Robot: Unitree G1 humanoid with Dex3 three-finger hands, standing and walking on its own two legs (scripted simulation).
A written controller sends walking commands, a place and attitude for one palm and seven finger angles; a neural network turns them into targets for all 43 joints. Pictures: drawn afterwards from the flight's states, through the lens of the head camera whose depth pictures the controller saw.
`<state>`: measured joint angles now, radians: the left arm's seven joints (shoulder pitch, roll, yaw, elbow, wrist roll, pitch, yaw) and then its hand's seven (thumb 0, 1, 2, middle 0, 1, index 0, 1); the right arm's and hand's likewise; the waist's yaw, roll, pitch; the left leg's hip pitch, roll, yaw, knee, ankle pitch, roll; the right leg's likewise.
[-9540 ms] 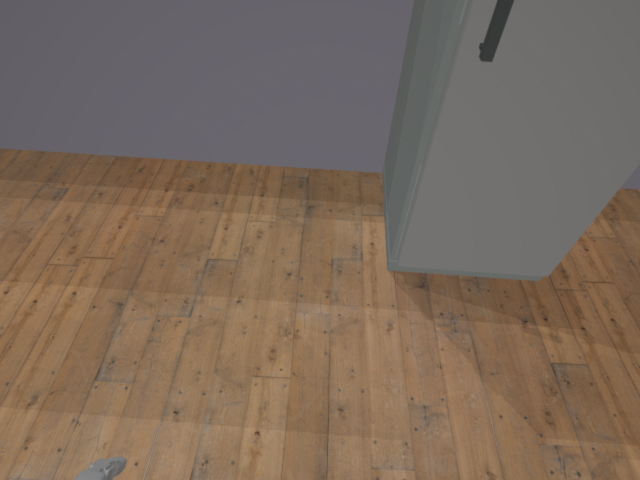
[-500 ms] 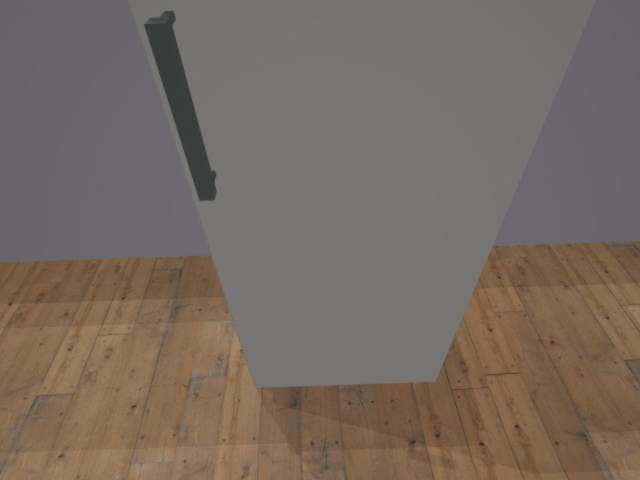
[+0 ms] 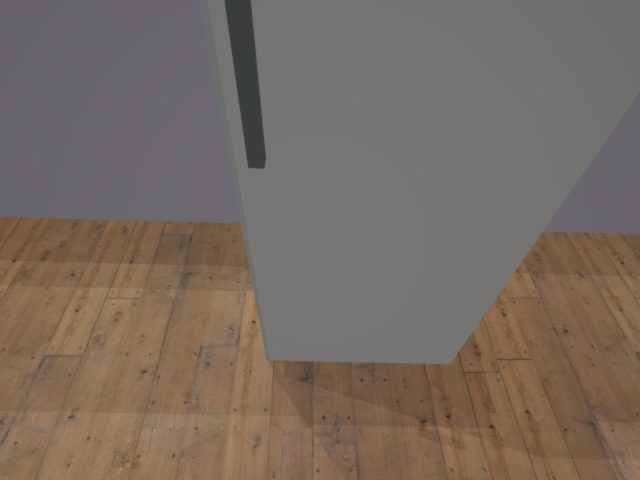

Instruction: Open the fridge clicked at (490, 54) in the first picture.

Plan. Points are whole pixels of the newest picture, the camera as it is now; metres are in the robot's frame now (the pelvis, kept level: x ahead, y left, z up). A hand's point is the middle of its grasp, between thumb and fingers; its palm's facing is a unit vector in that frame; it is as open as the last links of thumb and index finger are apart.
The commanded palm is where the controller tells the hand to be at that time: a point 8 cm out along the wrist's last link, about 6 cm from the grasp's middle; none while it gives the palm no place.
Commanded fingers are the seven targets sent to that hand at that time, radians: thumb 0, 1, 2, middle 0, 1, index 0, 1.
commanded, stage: come to a stop and stand still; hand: left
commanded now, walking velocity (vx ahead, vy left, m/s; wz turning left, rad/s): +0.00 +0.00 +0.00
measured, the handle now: (249, 71) +0.51 +0.14 +0.25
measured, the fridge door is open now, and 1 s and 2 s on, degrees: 0 0 0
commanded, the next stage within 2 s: look again from close up in 0.26 s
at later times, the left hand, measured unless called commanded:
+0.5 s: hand out of the picture +0.02 +0.18 -0.16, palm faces -0.03 -0.97 -0.23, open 7.4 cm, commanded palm none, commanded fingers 0.00 0.90 0.90 -0.20 -0.30 -0.20 -0.30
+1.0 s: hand out of the picture +0.00 +0.13 -0.16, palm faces +0.00 -0.98 -0.20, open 7.4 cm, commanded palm none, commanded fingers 0.00 0.90 0.90 -0.20 -0.30 -0.20 -0.30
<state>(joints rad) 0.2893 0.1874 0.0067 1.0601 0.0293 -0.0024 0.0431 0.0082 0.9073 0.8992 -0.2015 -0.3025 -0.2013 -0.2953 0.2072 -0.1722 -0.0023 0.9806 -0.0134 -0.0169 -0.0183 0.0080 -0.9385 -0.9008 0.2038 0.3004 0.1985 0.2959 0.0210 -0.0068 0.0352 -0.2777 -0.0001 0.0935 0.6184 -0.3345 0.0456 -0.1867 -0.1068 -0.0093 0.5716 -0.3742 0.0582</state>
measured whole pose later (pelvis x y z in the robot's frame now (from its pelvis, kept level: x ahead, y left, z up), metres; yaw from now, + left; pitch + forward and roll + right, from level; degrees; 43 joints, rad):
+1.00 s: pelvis +0.00 -0.05 +0.01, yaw -1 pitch +0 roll +1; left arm 0.27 0.17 -0.01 1.09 0.02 -0.01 0.03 0.01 0.91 0.90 -0.20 -0.30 -0.20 -0.30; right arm 0.23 -0.17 0.00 1.10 -0.01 -0.01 -0.02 0.00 -0.91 -0.90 0.20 0.30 0.20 0.30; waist 0.01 -0.01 0.03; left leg -0.22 0.05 0.08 0.47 -0.24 -0.02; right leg -0.16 -0.05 -0.02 0.49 -0.32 0.03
